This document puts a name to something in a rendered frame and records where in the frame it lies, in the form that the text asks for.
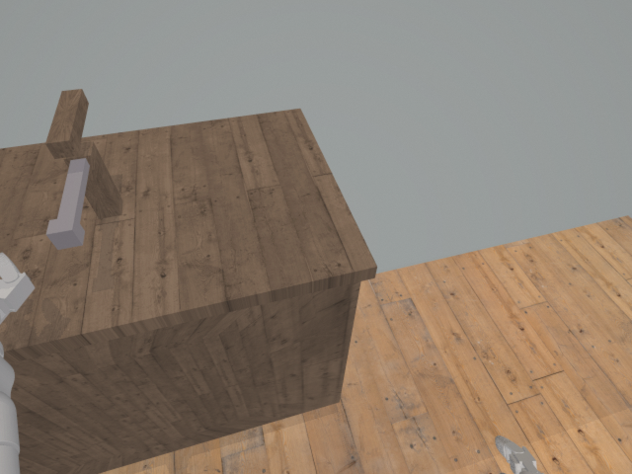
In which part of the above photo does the robot right hand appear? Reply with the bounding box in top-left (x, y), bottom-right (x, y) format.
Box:
top-left (495, 435), bottom-right (544, 474)

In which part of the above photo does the counter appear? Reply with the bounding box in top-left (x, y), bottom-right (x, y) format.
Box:
top-left (0, 89), bottom-right (377, 474)

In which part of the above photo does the tap lever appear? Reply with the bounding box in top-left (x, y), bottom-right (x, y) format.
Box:
top-left (45, 158), bottom-right (90, 250)

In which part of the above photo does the robot left forearm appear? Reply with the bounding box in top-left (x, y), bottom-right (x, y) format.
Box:
top-left (0, 342), bottom-right (20, 474)

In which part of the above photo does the robot left hand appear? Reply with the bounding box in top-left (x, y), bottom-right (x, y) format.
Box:
top-left (0, 253), bottom-right (35, 324)

